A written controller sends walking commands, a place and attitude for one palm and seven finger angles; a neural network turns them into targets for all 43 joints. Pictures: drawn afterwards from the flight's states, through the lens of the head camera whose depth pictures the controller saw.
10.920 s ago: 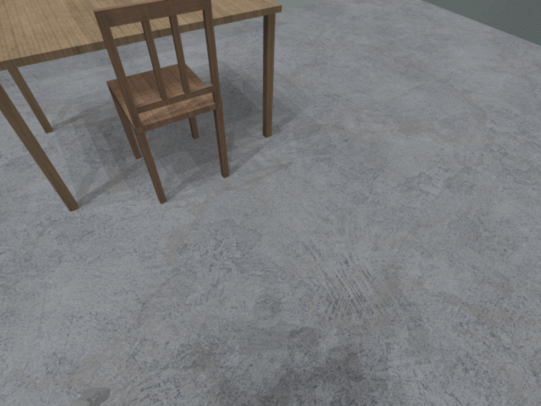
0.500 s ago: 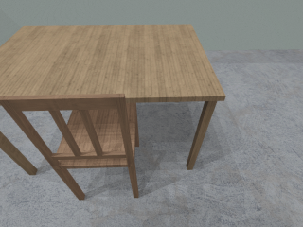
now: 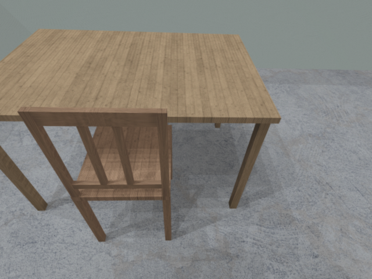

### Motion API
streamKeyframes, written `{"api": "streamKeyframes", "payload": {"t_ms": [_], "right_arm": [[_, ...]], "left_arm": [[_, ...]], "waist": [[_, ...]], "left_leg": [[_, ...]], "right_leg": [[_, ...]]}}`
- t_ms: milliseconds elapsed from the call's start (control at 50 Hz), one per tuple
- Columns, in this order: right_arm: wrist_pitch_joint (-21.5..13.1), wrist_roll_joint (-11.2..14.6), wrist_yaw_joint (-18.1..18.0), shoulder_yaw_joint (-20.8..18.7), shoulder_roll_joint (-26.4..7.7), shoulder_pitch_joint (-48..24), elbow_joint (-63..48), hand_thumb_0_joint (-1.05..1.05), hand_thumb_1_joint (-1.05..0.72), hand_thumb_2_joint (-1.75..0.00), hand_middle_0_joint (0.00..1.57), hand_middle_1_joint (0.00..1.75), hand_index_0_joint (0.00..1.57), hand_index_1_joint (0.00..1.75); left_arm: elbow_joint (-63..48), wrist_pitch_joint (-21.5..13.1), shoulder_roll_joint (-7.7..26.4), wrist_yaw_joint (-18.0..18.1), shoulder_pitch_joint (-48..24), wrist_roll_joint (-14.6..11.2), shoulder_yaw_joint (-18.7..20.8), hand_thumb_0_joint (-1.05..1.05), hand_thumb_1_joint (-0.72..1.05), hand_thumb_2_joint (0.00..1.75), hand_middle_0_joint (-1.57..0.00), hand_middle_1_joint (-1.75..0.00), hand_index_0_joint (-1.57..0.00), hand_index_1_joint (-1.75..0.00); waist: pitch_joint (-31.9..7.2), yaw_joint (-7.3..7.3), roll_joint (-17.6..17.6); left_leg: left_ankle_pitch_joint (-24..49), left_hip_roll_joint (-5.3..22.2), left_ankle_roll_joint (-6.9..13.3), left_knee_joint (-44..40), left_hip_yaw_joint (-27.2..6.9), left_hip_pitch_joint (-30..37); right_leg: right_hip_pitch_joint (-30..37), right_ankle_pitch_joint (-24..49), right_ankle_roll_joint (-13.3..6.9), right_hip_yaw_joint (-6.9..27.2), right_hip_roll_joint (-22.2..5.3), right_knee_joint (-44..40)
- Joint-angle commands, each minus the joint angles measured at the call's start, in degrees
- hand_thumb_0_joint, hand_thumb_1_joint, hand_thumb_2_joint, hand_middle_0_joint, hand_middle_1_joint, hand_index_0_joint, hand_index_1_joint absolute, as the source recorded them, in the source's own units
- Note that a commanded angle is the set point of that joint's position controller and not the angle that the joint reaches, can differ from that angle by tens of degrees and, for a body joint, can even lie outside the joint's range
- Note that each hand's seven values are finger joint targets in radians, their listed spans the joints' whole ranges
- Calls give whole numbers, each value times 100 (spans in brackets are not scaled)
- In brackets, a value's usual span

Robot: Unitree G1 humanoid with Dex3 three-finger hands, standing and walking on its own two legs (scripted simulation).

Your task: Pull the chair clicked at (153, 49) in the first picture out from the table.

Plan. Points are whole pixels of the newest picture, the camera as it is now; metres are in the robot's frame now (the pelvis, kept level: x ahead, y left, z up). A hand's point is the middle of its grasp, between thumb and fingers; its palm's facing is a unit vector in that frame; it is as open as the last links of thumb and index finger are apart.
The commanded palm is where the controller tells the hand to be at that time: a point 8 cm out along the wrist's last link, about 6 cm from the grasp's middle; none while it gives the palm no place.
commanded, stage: look again from close up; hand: left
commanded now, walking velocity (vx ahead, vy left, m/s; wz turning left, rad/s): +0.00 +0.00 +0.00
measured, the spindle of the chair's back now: (94, 157) +0.48 +0.32 -0.09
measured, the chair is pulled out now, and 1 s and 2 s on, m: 0.00 0.00 0.00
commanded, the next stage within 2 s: none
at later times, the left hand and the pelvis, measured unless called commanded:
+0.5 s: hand out of the picture -0.07 +0.18 -0.18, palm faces +0.06 -0.99 -0.15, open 7.4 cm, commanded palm none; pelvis -0.02 +0.02 +0.00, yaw +1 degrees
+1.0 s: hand out of the picture -0.01 +0.16 -0.18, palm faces +0.03 -0.99 -0.12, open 7.4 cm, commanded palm none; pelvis +0.01 +0.01 +0.01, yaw +0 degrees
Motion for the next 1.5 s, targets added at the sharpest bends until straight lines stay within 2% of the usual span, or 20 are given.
{"api": "streamKeyframes", "payload": {"t_ms": [0, 60, 100, 140, 160, 200, 300, 560, 720, 760, 900, 980, 1060, 1140, 1160, 1220, 1320, 1380, 1480], "right_arm": [[-70, 6, -13, -95, -556, 238, -337, 0, -90, -90, 20, 30, 20, 30], [-71, 4, -19, -105, -638, 201, -371, 0, -90, -90, 20, 30, 20, 30], [-68, 2, -14, -122, -725, 168, -413, 0, -90, -90, 20, 30, 20, 30], [-69, 8, -10, -137, -765, 111, -421, 0, -90, -90, 20, 30, 20, 30], [-71, 10, -13, -133, -749, 126, -417, 0, -90, -90, 20, 30, 20, 30], [-80, 14, -9, -138, -767, 102, -411, 0, -90, -90, 20, 30, 20, 30], [-75, 31, 2, -125, -732, 159, -338, 0, -90, -90, 20, 30, 20, 30], [-56, 61, 1, -102, -612, 174, -111, 0, -90, -90, 20, 30, 20, 30], [-110, 72, -4, -55, -508, 205, -4, 0, -90, -90, 20, 30, 20, 30], [-116, 82, -7, -48, -473, 215, 38, 0, -90, -90, 20, 30, 20, 30], [-151, 81, -15, -14, -433, 218, 105, 0, -90, -90, 20, 30, 20, 30], [-143, 78, -21, -12, -453, 199, 130, 0, -90, -90, 20, 30, 20, 30], [-129, 78, -21, -17, -444, 216, 143, 0, -90, -90, 20, 30, 20, 30], [-137, 69, -19, -19, -468, 205, 151, 0, -90, -90, 20, 30, 20, 30], [-134, 75, -25, -17, -462, 210, 150, 0, -90, -90, 20, 30, 20, 30], [-143, 71, -24, -21, -497, 194, 134, 0, -90, -90, 20, 30, 20, 30], [-165, 82, -33, -8, -489, 217, 164, 0, -90, -90, 20, 30, 20, 30], [-148, 84, -32, -7, -494, 175, 168, 0, -90, -90, 20, 30, 20, 30], [-148, 84, -37, -3, -492, 182, 191, 0, -90, -90, 20, 30, 20, 30]], "left_arm": [[-316, -27, 519, 28, 412, 48, 105, 0, 90, 90, -20, -30, -20, -30], [-378, 1, 515, 15, 471, 57, 99, 0, 90, 90, -20, -30, -20, -30], [-393, 15, 497, 2, 540, 60, 107, 0, 90, 90, -20, -30, -20, -30], [-386, 14, 482, -12, 611, 62, 107, 0, 90, 90, -20, -30, -20, -30], [-395, 10, 497, -13, 634, 68, 109, 0, 90, 90, -20, -30, -20, -30], [-376, -10, 484, -22, 687, 62, 105, 0, 90, 90, -20, -30, -20, -30], [-360, -37, 513, -23, 671, 57, 96, 0, 90, 90, -20, -30, -20, -30], [-163, -64, 450, -12, 910, 51, 67, 0, 90, 90, -20, -30, -20, -30], [-110, -112, 390, -1, 856, 27, 48, 0, 90, 90, -20, -30, -20, -30], [-106, -116, 404, 4, 825, 21, 45, 0, 90, 90, -20, -30, -20, -30], [-125, -127, 409, 16, 712, 7, 46, 0, 90, 90, -20, -30, -20, -30], [-137, -111, 397, 17, 647, 5, 45, 0, 90, 90, -20, -30, -20, -30], [-158, -100, 423, 15, 606, 8, 56, 0, 90, 90, -20, -30, -20, -30], [-162, -95, 406, 13, 576, 7, 67, 0, 90, 90, -20, -30, -20, -30], [-167, -88, 412, 13, 572, 14, 75, 0, 90, 90, -20, -30, -20, -30], [-155, -92, 395, 9, 569, 9, 67, 0, 90, 90, -20, -30, -20, -30], [-125, -109, 408, 13, 576, 6, 66, 0, 90, 90, -20, -30, -20, -30], [-114, -100, 400, 12, 597, 7, 59, 0, 90, 90, -20, -30, -20, -30], [-65, -96, 395, 13, 618, 11, 59, 0, 90, 90, -20, -30, -20, -30]], "waist": [[790, 51, 157], [718, 96, 360], [626, 128, 351], [533, 158, 424], [440, 165, 348], [337, 158, 355], [396, 96, 123], [436, 82, 59], [369, 84, 13], [338, 91, -105], [240, 91, 3], [366, 92, 63], [366, 90, -55], [307, 95, 116], [357, 101, 68], [293, 93, 100], [166, 87, -53], [297, 96, 5], [305, 91, 63]], "left_leg": [[-1437, 390, 93, -1142, -805, -633], [-1777, 484, 149, -1413, -982, -792], [-2078, 541, 178, -1596, -1117, -932], [-2135, 568, 195, -1693, -1164, -931], [-2098, 578, 212, -1718, -1203, -908], [-1968, 555, 200, -1657, -1152, -764], [-1667, 472, 146, -1497, -1021, -560], [-1437, 432, 104, -1374, -868, -345], [-818, 394, 79, -1191, -713, -202], [-653, 395, 82, -1151, -679, -136], [-154, 382, 60, -1046, -584, -35], [-168, 406, 58, -1091, -580, -21], [-246, 408, 59, -1128, -576, -33], [-272, 423, 60, -1184, -614, 12], [-308, 445, 70, -1226, -626, -20], [-200, 437, 72, -1210, -626, 75], [229, 434, 81, -1125, -558, 233], [73, 425, 75, -1168, -553, 214], [31, 446, 79, -1248, -573, 263]], "right_leg": [[-751, -989, -232, 528, -362, -794], [-542, -783, -188, 374, -291, -672], [-402, -711, -154, 282, -244, -541], [-293, -554, -139, 223, -240, -496], [-198, -484, -147, 221, -220, -492], [-241, -424, -148, 273, -274, -555], [-491, -535, -153, 426, -375, -782], [-730, -665, -135, 559, -419, -981], [-624, -223, -151, 625, -494, -1008], [-564, -137, -154, 608, -498, -1025], [-358, 345, -158, 607, -514, -950], [-390, 352, -150, 583, -498, -967], [-331, 291, -154, 569, -491, -997], [-292, 368, -146, 538, -483, -940], [-262, 369, -142, 521, -462, -956], [-263, 471, -138, 541, -475, -935], [-154, 708, -127, 534, -507, -929], [-234, 591, -123, 551, -505, -990], [-209, 594, -115, 536, -494, -1001]]}}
